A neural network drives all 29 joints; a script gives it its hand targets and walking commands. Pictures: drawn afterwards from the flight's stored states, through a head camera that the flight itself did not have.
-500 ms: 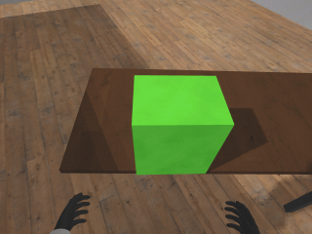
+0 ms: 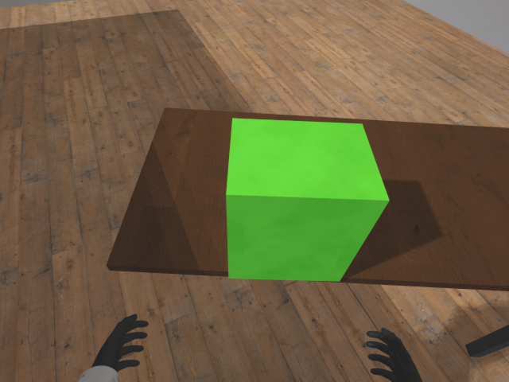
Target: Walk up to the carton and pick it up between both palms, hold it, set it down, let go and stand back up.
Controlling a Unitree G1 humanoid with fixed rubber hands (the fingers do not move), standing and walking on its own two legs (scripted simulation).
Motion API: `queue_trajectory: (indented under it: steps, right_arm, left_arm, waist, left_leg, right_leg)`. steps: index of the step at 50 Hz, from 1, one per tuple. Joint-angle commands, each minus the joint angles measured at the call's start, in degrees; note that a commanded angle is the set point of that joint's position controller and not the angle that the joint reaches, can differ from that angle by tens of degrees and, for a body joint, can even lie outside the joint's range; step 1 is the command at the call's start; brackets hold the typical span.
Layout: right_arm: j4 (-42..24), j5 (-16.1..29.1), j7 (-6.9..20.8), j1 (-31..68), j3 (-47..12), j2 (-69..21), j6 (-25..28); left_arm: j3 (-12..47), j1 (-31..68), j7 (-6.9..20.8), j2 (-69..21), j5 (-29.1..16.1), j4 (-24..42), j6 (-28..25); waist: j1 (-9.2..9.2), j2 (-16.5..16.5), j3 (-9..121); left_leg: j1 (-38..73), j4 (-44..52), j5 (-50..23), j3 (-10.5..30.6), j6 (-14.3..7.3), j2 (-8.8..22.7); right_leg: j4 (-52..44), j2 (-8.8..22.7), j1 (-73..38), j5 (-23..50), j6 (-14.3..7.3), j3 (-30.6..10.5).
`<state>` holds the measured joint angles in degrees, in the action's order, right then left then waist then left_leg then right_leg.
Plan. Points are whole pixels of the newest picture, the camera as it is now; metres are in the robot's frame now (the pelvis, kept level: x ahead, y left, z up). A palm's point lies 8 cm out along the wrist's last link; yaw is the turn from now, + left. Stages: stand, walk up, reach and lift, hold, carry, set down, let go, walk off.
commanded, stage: let go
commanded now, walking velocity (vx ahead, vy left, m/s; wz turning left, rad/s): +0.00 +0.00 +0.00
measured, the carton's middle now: (290, 206) +0.40 -0.04 +0.02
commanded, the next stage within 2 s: stand in 0.06 s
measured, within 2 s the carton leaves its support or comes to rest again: neither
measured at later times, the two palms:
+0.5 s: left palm out of the picture +0.02 +0.25 -0.14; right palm out of the picture +0.00 -0.26 -0.12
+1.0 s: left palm out of the picture -0.08 +0.22 -0.16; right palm out of the picture -0.05 -0.22 -0.14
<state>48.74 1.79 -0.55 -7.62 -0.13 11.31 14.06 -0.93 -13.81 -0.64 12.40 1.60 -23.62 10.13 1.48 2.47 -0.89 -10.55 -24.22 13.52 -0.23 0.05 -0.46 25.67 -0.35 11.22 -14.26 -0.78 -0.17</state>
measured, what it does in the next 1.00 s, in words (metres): stands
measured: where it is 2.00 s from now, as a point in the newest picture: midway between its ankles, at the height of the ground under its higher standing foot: outside the picture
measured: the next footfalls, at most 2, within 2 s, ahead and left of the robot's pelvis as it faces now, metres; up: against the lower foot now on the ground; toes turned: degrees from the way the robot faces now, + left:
none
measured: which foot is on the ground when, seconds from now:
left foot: down 0.00-1.00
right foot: down 0.00-1.00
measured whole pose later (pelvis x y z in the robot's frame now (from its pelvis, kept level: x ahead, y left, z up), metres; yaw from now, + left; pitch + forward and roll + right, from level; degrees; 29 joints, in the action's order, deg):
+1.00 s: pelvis -0.04 +0.00 +0.00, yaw +1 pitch -1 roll -1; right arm 57.7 -1.5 -1.4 -23.1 1.2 7.9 0.3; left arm 0.0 -22.0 -1.5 9.7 1.6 -63.2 -0.7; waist 0.3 1.3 1.6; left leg -15.7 -29.1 12.6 1.4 -0.3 0.3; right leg 25.9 -1.2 13.8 -11.4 -0.7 1.5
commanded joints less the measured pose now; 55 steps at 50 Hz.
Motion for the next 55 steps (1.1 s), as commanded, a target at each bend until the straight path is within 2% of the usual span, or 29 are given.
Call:
queue_trajectory:
  steps: [1, 3, 4, 7, 10, 13, 15, 17, 20, 22, 23, 26, 28, 29, 30, 31, 32, 33, 36, 38, 40, 41, 43, 46, 47, 48, 51, 53, 55]
  right_arm:
    - [-3.68, 0.74, -0.48, 2.01, 0.96, 6.81, 1.39]
    - [-4.06, -0.30, -0.52, 1.67, 0.78, 5.89, 1.21]
    - [-4.73, -5.61, 0.63, -4.33, 3.03, 11.70, -6.27]
    - [-5.09, -5.79, 1.33, -9.15, 2.80, 9.88, -11.86]
    - [-5.16, -5.28, 1.67, -8.43, 2.93, 7.98, -12.61]
    - [-5.39, -4.55, 1.88, -8.22, 2.90, 7.26, -12.83]
    - [-5.35, -4.58, 1.54, -10.82, 3.37, 8.41, -12.55]
    - [-4.00, -4.24, 0.84, -13.19, 3.24, 8.39, -12.91]
    - [-3.58, -4.19, 0.31, -13.32, 2.54, 7.10, -12.82]
    - [-2.03, -4.12, -0.24, -14.05, 3.26, 8.83, -13.20]
    - [-1.77, -3.83, -0.31, -15.55, 3.55, 8.21, -13.38]
    - [-0.01, -3.79, -0.84, -17.68, 3.69, 8.28, -13.61]
    - [1.03, -3.72, -0.59, -19.54, 3.30, 6.79, -13.39]
    - [1.39, -4.01, -0.65, -17.69, 3.66, 9.04, -13.70]
    - [1.10, -3.89, -0.48, -17.99, 4.10, 8.68, -13.47]
    - [1.85, -3.93, -0.90, -17.50, 3.63, 7.24, -13.61]
    - [1.95, -3.85, -0.60, -16.19, 3.08, 6.09, -13.56]
    - [2.49, -3.55, -0.68, -18.98, 2.99, 4.59, -13.57]
    - [4.54, -3.46, -0.71, -19.15, 3.60, 5.20, -13.56]
    - [5.24, -3.47, -0.93, -19.33, 2.82, 5.24, -13.25]
    - [5.64, -3.53, -0.90, -19.36, 3.49, 6.31, -13.33]
    - [5.86, -3.35, -0.53, -20.23, 3.38, 4.77, -13.15]
    - [6.90, -3.57, -0.64, -20.46, 2.36, 1.54, -13.28]
    - [7.40, -3.13, -1.10, -21.11, 2.39, 1.97, -13.54]
    - [8.62, -3.24, -1.11, -20.52, 2.38, 1.72, -13.35]
    - [7.60, -3.21, -0.94, -19.08, 2.69, 3.42, -13.19]
    - [10.00, -3.67, -1.41, -22.36, 1.73, 0.09, -13.88]
    - [8.37, -3.26, -1.12, -19.75, 2.07, 1.81, -13.49]
    - [9.28, -3.22, -1.30, -18.68, 1.83, 1.43, -13.76]
  left_arm:
    - [-0.86, 1.70, -0.11, 4.32, 0.62, 5.99, -1.53]
    - [-1.81, 1.66, -0.14, 5.08, 0.32, 5.47, -1.10]
    - [-2.82, -9.40, 0.01, 6.31, 1.64, -4.69, -7.61]
    - [-1.38, -5.55, 0.59, 6.46, 0.05, -7.34, -13.38]
    - [-2.05, -3.20, 0.54, 8.10, 0.58, -9.44, -13.86]
    - [-1.66, -3.32, 0.70, 7.98, 0.42, -12.26, -13.42]
    - [-1.84, -4.75, 0.36, 6.83, 0.43, -14.33, -12.85]
    - [-2.05, -5.50, 0.43, 7.25, 0.46, -16.20, -12.51]
    - [-2.00, -7.70, -0.10, 7.45, 0.44, -18.72, -12.18]
    - [-2.02, -7.53, -0.24, 7.60, 0.51, -20.91, -11.87]
    - [-1.99, -8.74, -0.09, 7.99, 0.42, -22.12, -12.03]
    - [-1.87, -8.00, -0.25, 7.48, 0.43, -24.50, -11.80]
    - [-2.07, -9.88, -0.64, 7.78, 0.53, -27.06, -11.10]
    - [-0.89, -11.50, -0.61, 4.12, 0.11, -28.44, -10.98]
    - [-0.98, -10.67, -0.74, 5.06, 0.28, -28.74, -11.01]
    - [-0.22, -11.50, -0.78, 1.78, 0.00, -29.48, -11.22]
    - [-0.28, -10.27, -0.58, 2.47, -0.04, -29.73, -11.62]
    - [-0.68, -9.78, -0.62, 4.05, 0.33, -30.50, -11.61]
    - [-0.70, -10.72, -0.29, 4.76, 0.48, -32.64, -11.52]
    - [-0.68, -11.05, -0.62, 4.79, 0.06, -33.69, -11.91]
    - [0.11, -11.19, -0.44, 2.17, -0.07, -34.80, -12.06]
    - [-0.49, -9.13, -0.29, 4.42, 0.11, -35.21, -12.04]
    - [-0.25, -11.75, -0.75, 2.96, -0.36, -37.00, -11.74]
    - [-0.32, -12.86, -1.07, 3.12, 0.24, -38.58, -10.80]
    - [-0.22, -12.29, -1.20, 2.60, 0.04, -38.46, -11.04]
    - [0.33, -12.17, -1.12, 1.26, -0.24, -38.47, -11.41]
    - [-0.12, -10.19, -1.28, 2.70, -0.02, -39.87, -10.86]
    - [0.52, -12.61, -1.31, 0.39, 0.07, -41.24, -10.27]
    - [1.04, -15.86, -1.00, -1.07, -0.06, -42.66, -10.29]
  waist:
    - [0.55, -2.73, 4.23]
    - [0.17, -1.05, 3.61]
    - [3.15, -0.57, 5.85]
    - [-2.87, 2.34, 4.60]
    - [-2.93, -0.67, 3.83]
    - [-2.82, 2.76, 1.46]
    - [-2.39, -3.03, 1.70]
    - [-1.48, -1.06, -0.52]
    - [-0.88, -7.37, 0.35]
    - [-0.22, -8.15, -0.98]
    - [-0.54, -2.98, -0.97]
    - [-1.28, -2.27, -3.95]
    - [-1.28, -5.71, -1.79]
    - [-0.30, -4.95, -5.65]
    - [-1.18, -3.83, -3.51]
    - [-0.22, -7.66, -4.81]
    - [-0.17, -4.61, -3.93]
    - [-1.46, -4.51, -5.83]
    - [-1.39, -5.71, -3.56]
    - [-1.05, -1.59, -3.12]
    - [-1.35, -4.24, -3.22]
    - [-2.86, -1.10, -2.33]
    - [-1.68, -3.43, -4.89]
    - [-1.91, -1.32, -4.86]
    - [-1.27, -0.33, -3.73]
    - [-1.25, -4.71, -2.31]
    - [-2.05, -1.93, -5.32]
    - [-1.29, -3.00, -6.18]
    - [0.79, -7.53, -5.58]
  left_leg:
    - [-2.75, 4.87, -9.30, 1.00, 1.14, -1.30]
    - [-3.53, 5.37, -6.87, 1.53, 0.49, -0.92]
    - [-0.93, -3.11, -17.43, 4.67, -3.25, 5.99]
    - [-1.62, -6.56, -12.81, 3.06, -2.87, 4.85]
    - [-1.79, -7.12, -8.02, 3.10, -2.12, 3.39]
    - [-2.90, -7.37, -6.19, 2.91, -1.77, 2.95]
    - [-4.89, -6.16, -8.80, 4.30, -1.78, 4.14]
    - [-7.36, -3.49, -6.55, 5.31, -2.03, 3.78]
    - [-9.32, -0.73, -3.12, 7.57, -2.85, 5.13]
    - [-9.73, 0.74, 2.83, 7.46, -2.88, 4.21]
    - [-10.18, 0.34, 2.37, 8.05, -3.23, 4.55]
    - [-9.32, 1.04, 0.31, 8.21, -2.97, 5.08]
    - [-11.43, 4.89, 8.62, 10.51, -3.49, 6.20]
    - [-13.75, 6.69, 11.70, 11.67, -3.61, 6.39]
    - [-12.01, 6.03, 10.76, 11.08, -3.64, 6.29]
    - [-11.97, 6.47, 10.85, 10.22, -3.88, 5.70]
    - [-12.04, 6.61, 9.05, 11.00, -4.21, 6.06]
    - [-10.66, 6.26, 8.32, 9.42, -3.44, 4.92]
    - [-7.21, 3.51, 6.26, 6.97, -2.94, 3.73]
    - [-8.74, 3.35, 4.21, 8.58, -3.42, 4.71]
    - [-5.01, 0.56, 1.14, 5.91, -3.02, 3.57]
    - [-5.54, 0.69, 0.99, 6.89, -2.75, 3.64]
    - [-8.55, 2.23, 3.06, 7.60, -3.02, 4.27]
    - [-8.84, 3.23, 6.56, 8.14, -3.23, 4.56]
    - [-6.28, 1.29, 2.70, 6.96, -3.28, 4.43]
    - [-7.33, 1.53, 1.44, 6.22, -3.01, 3.59]
    - [-9.14, 1.95, 3.91, 6.30, -2.81, 2.98]
    - [-11.29, 5.64, 9.40, 9.16, -3.33, 5.21]
    - [-13.41, 7.99, 13.11, 9.90, -3.58, 5.72]
  right_leg:
    - [-2.34, -1.46, -3.87, 12.11, -0.81, -0.72]
    - [-2.04, -1.41, -5.00, 11.52, -0.48, -0.70]
    - [-1.07, 4.98, -1.70, 9.30, 0.57, -3.09]
    - [-2.15, 5.60, 1.65, 17.78, -0.89, -5.79]
    - [-2.99, 6.88, 5.73, 14.58, -2.47, -8.33]
    - [-4.49, 5.33, 7.48, 9.34, -2.21, -6.89]
    - [-3.81, 5.58, 4.47, 8.11, -2.62, -6.54]
    - [-3.30, 4.21, 3.90, 4.90, -2.43, -5.53]
    - [-2.76, 3.91, 1.08, 1.54, -1.53, -4.96]
    - [-3.01, 3.55, 2.52, -0.66, -1.91, -4.60]
    - [-3.06, 3.54, 1.59, -0.04, -1.47, -4.21]
    - [-3.33, 3.68, 3.43, 2.49, -1.41, -3.59]
    - [-1.69, 1.73, 0.85, -0.42, -0.94, -1.79]
    - [-1.95, 1.84, 2.07, -0.88, -1.00, -1.60]
    - [-1.58, 1.87, 0.69, -0.39, -0.89, -1.50]
    - [-3.08, 3.04, 2.48, -0.45, -1.03, -3.07]
    - [-3.15, 3.19, 1.78, -0.11, -1.17, -3.50]
    - [-3.67, 2.79, 4.18, -0.44, -1.15, -3.24]
    - [-5.64, 3.03, 5.29, -1.34, -0.92, -4.02]
    - [-4.86, 3.30, 2.12, 0.74, -1.28, -4.46]
    - [-7.18, 4.23, 5.96, -0.02, -1.47, -6.04]
    - [-6.41, 3.91, 6.52, -0.93, -1.74, -5.37]
    - [-5.71, 3.49, 5.30, -0.41, -0.91, -4.26]
    - [-6.44, 3.41, 5.90, -3.25, -1.14, -4.48]
    - [-6.61, 4.28, 6.10, -1.86, -1.34, -5.49]
    - [-6.77, 3.95, 4.69, -0.47, -0.93, -4.82]
    - [-6.33, 3.52, 6.79, -2.58, -0.89, -4.73]
    - [-4.89, 2.04, 5.48, -2.75, -0.78, -3.07]
    - [-3.65, 1.85, 3.34, -1.65, -0.35, -2.79]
